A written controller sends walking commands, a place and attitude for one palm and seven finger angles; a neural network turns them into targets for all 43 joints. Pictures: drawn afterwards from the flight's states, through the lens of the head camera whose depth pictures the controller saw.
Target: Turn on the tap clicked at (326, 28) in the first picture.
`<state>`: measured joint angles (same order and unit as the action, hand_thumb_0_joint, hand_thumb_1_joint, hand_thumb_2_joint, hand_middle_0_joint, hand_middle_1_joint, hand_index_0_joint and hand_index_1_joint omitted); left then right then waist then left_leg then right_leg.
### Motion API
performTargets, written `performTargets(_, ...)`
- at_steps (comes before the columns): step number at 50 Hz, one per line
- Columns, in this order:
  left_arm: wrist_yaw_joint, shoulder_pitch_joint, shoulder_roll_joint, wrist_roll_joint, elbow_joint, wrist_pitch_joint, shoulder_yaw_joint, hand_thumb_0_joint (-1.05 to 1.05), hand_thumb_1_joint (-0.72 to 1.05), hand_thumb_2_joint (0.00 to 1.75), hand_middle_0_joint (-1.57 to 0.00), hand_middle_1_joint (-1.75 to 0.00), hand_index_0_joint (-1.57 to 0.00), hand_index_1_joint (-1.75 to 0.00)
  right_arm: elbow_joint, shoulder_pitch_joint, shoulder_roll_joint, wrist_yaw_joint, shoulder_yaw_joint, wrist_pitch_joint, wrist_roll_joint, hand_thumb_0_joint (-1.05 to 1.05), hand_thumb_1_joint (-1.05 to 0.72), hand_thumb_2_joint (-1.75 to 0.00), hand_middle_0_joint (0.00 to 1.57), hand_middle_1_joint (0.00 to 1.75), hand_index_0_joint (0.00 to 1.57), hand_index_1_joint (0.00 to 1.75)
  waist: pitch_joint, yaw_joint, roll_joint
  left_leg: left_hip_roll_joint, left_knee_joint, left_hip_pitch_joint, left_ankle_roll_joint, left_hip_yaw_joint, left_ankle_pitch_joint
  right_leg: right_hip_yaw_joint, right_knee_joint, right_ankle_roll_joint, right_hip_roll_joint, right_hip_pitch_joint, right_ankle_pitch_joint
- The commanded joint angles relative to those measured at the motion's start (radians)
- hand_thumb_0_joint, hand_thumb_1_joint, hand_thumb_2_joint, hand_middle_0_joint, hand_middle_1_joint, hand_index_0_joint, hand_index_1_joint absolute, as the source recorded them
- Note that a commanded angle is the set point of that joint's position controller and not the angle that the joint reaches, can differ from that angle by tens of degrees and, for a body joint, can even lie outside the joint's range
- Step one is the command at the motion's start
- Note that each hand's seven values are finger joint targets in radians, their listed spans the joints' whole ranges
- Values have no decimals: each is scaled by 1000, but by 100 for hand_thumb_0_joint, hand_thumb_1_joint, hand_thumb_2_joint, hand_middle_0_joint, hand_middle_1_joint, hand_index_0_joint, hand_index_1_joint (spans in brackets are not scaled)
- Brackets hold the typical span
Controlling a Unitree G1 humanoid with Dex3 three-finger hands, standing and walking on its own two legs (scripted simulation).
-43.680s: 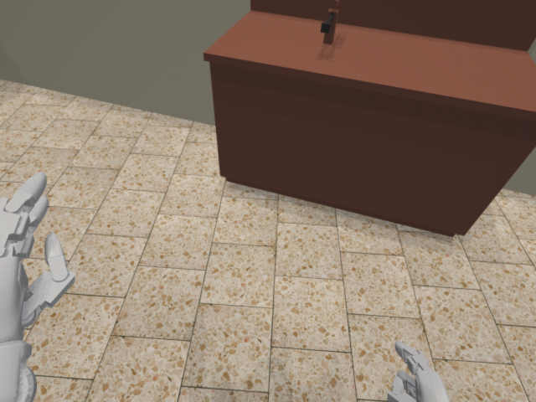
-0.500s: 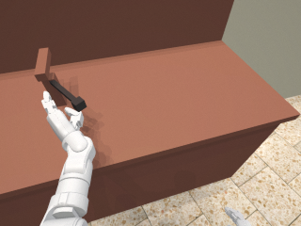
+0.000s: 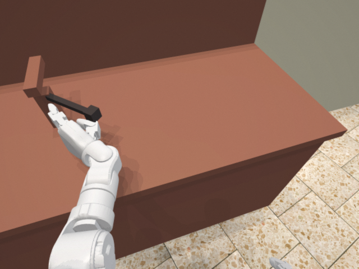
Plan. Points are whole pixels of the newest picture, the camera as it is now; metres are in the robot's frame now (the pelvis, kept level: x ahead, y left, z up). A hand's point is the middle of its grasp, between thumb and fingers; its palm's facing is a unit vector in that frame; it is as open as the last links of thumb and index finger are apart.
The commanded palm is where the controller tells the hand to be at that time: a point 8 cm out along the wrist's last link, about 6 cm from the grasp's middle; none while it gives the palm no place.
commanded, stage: push the lever round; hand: left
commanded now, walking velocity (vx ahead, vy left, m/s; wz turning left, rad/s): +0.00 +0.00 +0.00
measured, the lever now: (92, 114) +0.44 +0.22 +0.10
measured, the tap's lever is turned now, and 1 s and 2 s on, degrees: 46 86 86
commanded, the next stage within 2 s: lift the hand up off the lever in 0.78 s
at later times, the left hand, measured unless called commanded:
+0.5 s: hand (113, 112) +0.47 +0.18 +0.08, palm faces +0.82 -0.56 -0.12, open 7.8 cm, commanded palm +0.42 +0.19 +0.08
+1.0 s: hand (116, 104) +0.50 +0.17 +0.08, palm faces +0.82 -0.55 -0.12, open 8.2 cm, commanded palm +0.44 +0.19 +0.09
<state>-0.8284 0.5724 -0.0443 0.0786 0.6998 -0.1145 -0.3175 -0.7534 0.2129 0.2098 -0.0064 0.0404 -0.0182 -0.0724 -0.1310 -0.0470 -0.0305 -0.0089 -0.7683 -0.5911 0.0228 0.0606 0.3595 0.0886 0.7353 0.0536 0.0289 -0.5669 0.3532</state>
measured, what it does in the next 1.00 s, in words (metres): stands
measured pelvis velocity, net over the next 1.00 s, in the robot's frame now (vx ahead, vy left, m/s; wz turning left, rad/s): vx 0.01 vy -0.01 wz -0.02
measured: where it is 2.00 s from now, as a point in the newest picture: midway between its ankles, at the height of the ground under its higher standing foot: outside the picture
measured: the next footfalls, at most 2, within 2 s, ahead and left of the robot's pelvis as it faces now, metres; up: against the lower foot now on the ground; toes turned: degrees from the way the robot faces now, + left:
none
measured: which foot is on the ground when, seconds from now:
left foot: down 0.00-1.00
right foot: down 0.00-1.00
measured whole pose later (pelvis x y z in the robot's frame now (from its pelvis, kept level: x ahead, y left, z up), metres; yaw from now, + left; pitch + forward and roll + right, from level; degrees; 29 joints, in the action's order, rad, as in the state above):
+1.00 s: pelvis +0.01 -0.01 -0.01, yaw -1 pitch +17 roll -1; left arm -0.97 0.89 -0.12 0.20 1.03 -0.13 -0.50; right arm -0.79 0.32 0.22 -0.07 0.06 0.00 -0.12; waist -0.17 -0.14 -0.03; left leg -0.03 -0.79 -0.71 0.03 0.05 0.38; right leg 0.08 0.77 0.07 0.05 -0.69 0.37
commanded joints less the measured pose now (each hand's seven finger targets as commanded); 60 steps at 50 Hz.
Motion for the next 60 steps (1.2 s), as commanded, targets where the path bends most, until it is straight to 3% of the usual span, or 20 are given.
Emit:
performTargets(1, -26, 415, -142, 53, -191, -59, 20, 0, 90, 90, -15, -15, -15, -15, 97, -32, 131, 4, 42, 37, -5, 0, -90, -90, 20, 30, 20, 30, -314, -6, 37, 15, 52, 116, -29, -29, -269, -43, -103, -29, -31, 184, -302)
performTargets(3, -35, 474, -102, 55, -190, -58, 59, 0, 90, 90, -15, -15, -15, -15, 97, -32, 126, -3, 41, 39, -7, 0, -90, -90, 20, 30, 20, 30, -304, -24, 35, 15, 50, 118, -31, -34, -252, -41, -106, -31, -33, 164, -283)
performTargets(7, -57, 493, -109, 66, -168, -53, 41, 0, 90, 90, -15, -15, -15, -15, 85, -27, 126, -8, 44, 40, -10, 0, -90, -90, 20, 30, 20, 30, -324, -22, 30, 15, 50, 117, -29, -33, -254, -39, -100, -29, -32, 161, -273)
performTargets(10, -73, 563, -80, 78, -103, -46, 66, 0, 90, 90, -15, -15, -15, -15, 67, -24, 122, -14, 42, 46, -14, 0, -90, -90, 20, 30, 20, 30, -290, -44, 38, 13, 47, 97, -30, -32, -205, -38, -108, -32, -32, 113, -212)
performTargets(11, -84, 574, -111, 87, -73, -43, 28, 0, 90, 90, -15, -15, -15, -15, 54, -21, 127, -13, 42, 46, -17, 0, -90, -90, 20, 30, 20, 30, -276, -36, 21, 13, 56, 90, -25, -22, -191, -33, -105, -27, -28, 95, -183)
performTargets(14, -104, 671, -82, 94, -40, -48, 53, 0, 90, 90, -15, -15, -15, -15, 47, -11, 122, -21, 40, 53, -25, 0, -90, -90, 20, 30, 20, 30, -304, -59, 19, 14, 43, 88, -28, -24, -169, -33, -95, -31, -28, 64, -155)
performTargets(16, -123, 677, -139, 105, -1, -49, -14, 0, 90, 90, -15, -15, -15, -15, 33, 2, 128, -22, 44, 52, -29, 0, -90, -90, 20, 30, 20, 30, -331, -46, 13, 15, 40, 75, -24, -19, -177, -33, -86, -29, -27, 68, -160)
performTargets(19, -136, 742, -107, 118, 43, -48, 10, 0, 90, 90, -15, -15, -15, -15, 33, 22, 122, -33, 41, 54, -40, 0, -90, -90, 20, 30, 20, 30, -355, -67, 12, 16, 20, 66, -26, -26, -192, -32, -67, -33, -28, 48, -181)
performTargets(21, -148, 729, -181, 132, 97, -45, -63, 0, 90, 90, -15, -15, -15, -15, 22, 37, 131, -30, 46, 52, -44, 0, -90, -90, 20, 30, 20, 30, -369, -59, 36, 16, 10, 38, -29, -26, -196, -35, -61, -35, -28, 57, -196)
performTargets(25, -148, 786, -203, 142, 141, -42, -67, 0, 90, 90, -15, -15, -15, -15, 32, 68, 131, -29, 46, 46, -46, 0, -90, -90, 20, 30, 20, 30, -382, -85, 82, 14, -2, 8, -38, -42, -203, -47, -63, -48, -36, 80, -244)
performTargets(26, -150, 784, -253, 149, 152, -42, -114, 0, 90, 90, -15, -15, -15, -15, 25, 77, 138, -27, 48, 44, -48, 0, -90, -90, 20, 30, 20, 30, -391, -71, 50, 15, -2, 4, -37, -38, -212, -49, -56, -45, -35, 80, -254)
performTargets(30, -148, 811, -228, 148, 168, -39, -92, 0, 90, 90, -15, -15, -15, -15, 37, 104, 135, -36, 46, 43, -49, 0, -90, -90, 20, 30, 20, 30, -395, -89, 56, 16, -8, 0, -43, -50, -225, -51, -62, -54, -36, 91, -295)
performTargets(31, -150, 791, -276, 154, 179, -41, -140, 0, 90, 90, -15, -15, -15, -15, 30, 116, 140, -35, 51, 42, -50, 0, -90, -90, 20, 30, 20, 30, -409, -76, 53, 15, -10, -1, -42, -43, -242, -48, -53, -50, -33, 100, -311)
performTargets(35, -146, 777, -224, 152, 172, -45, -99, 0, 90, 90, -15, -15, -15, -15, 39, 141, 137, -50, 53, 43, -50, 0, -90, -90, 20, 30, 20, 30, -427, -86, 40, 12, -13, 21, -42, -49, -273, -43, -55, -51, -28, 101, -341)
performTargets(41, -145, 789, -327, 152, 153, -57, -176, 0, 90, 90, -15, -15, -15, -15, 33, 166, 149, -49, 61, 42, -48, 0, -90, -90, 20, 30, 20, 30, -426, -79, 43, 16, -7, -6, -49, -53, -261, -56, -65, -58, -34, 158, -390)
performTargets(44, -138, 812, -311, 156, 166, -55, -145, 0, 90, 90, -15, -15, -15, -15, 33, 170, 145, -48, 55, 42, -46, 0, -90, -90, 20, 30, 20, 30, -393, -98, 47, 16, 1, -19, -50, -58, -237, -58, -74, -63, -37, 151, -377)
performTargets(51, -136, 764, -314, 158, 106, -61, -154, 0, 90, 90, -15, -15, -15, -15, 39, 162, 143, -49, 59, 45, -46, 0, -90, -90, 20, 30, 20, 30, -403, -75, 18, 14, 20, 26, -50, -60, -260, -52, -82, -54, -27, 170, -373)
performTargets(54, -135, 787, -262, 158, 89, -65, -104, 0, 90, 90, -15, -15, -15, -15, 42, 149, 138, -56, 56, 52, -47, 0, -90, -90, 20, 30, 20, 30, -380, -87, -3, 12, 27, 44, -47, -58, -241, -45, -90, -49, -21, 134, -313)
performTargets(56, -138, 780, -283, 159, 82, -65, -124, 0, 90, 90, -15, -15, -15, -15, 35, 146, 141, -56, 58, 55, -47, 0, -90, -90, 20, 30, 20, 30, -376, -76, -14, 13, 31, 49, -46, -51, -238, -44, -89, -45, -20, 133, -302)
performTargets(60, -130, 784, -211, 143, 119, -50, -65, 0, 90, 90, -15, -15, -15, -15, 33, 136, 138, -60, 54, 60, -45, 0, -90, -90, 20, 30, 20, 30, -343, -95, 29, 12, 39, 52, -45, -49, -217, -36, -101, -46, -17, 112, -263)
